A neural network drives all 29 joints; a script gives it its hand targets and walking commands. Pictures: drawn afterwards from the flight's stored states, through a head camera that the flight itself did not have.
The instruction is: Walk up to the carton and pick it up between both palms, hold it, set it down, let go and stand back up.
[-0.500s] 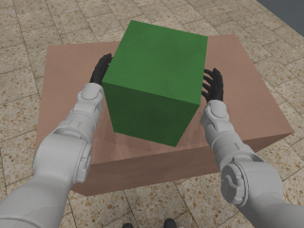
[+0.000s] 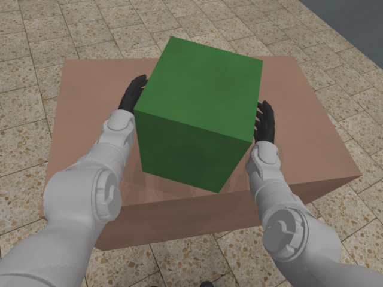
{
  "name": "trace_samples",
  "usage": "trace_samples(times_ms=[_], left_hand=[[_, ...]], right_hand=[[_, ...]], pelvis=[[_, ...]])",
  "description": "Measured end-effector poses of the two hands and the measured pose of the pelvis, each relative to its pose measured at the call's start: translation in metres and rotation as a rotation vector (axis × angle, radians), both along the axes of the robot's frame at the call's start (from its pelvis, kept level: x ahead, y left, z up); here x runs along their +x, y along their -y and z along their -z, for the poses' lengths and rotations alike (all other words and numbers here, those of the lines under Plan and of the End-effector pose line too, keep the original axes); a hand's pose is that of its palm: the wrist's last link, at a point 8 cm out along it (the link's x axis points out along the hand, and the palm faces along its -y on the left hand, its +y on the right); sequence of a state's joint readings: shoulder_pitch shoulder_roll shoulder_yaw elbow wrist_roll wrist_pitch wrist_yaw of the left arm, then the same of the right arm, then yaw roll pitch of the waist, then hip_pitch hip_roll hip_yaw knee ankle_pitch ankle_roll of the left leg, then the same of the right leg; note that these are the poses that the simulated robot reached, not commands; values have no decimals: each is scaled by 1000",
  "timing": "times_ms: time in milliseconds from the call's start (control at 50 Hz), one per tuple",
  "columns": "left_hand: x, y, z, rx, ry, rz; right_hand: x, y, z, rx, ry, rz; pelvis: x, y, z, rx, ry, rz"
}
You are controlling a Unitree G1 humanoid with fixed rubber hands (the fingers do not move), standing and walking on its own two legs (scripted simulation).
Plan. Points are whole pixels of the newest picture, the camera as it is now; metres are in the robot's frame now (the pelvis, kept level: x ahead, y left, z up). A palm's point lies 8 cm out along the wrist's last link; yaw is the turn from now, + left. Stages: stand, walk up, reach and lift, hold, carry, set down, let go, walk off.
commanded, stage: reach and lift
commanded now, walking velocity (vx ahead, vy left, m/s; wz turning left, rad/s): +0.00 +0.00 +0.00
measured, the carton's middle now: (196, 121) +0.46 -0.04 +0.02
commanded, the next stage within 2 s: none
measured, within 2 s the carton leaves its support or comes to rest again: leaves its support in 1.02 s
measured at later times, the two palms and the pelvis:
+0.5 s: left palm (131, 110) +0.47 +0.11 +0.05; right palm (265, 140) +0.39 -0.18 +0.04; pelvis +0.00 +0.00 +0.00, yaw +0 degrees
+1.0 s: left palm (132, 110) +0.47 +0.11 +0.05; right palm (265, 142) +0.39 -0.18 +0.04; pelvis +0.00 +0.00 +0.00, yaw +0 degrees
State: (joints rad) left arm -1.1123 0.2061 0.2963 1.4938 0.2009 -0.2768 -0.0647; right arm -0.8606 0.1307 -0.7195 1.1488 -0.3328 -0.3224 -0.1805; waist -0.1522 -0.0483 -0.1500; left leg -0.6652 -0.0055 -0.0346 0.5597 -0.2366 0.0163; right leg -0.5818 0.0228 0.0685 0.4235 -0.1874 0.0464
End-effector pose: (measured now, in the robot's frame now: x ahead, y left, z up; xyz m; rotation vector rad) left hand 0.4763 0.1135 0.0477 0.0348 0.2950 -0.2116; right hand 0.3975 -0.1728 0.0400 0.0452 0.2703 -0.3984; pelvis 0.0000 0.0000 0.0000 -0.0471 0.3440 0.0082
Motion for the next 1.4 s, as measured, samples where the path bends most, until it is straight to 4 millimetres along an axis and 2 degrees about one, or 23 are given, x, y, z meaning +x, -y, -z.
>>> trace_samples(times_ms=[920,1400], left_hand=[[-3,5,-2,-27,8,0],[-20,26,-23,-6,94,43]], right_hand=[[-7,2,0,-12,30,11],[-35,18,-3,-17,101,60]], pelvis=[[3,4,-2,5,28,-3],[-11,10,-3,14,52,-4]])
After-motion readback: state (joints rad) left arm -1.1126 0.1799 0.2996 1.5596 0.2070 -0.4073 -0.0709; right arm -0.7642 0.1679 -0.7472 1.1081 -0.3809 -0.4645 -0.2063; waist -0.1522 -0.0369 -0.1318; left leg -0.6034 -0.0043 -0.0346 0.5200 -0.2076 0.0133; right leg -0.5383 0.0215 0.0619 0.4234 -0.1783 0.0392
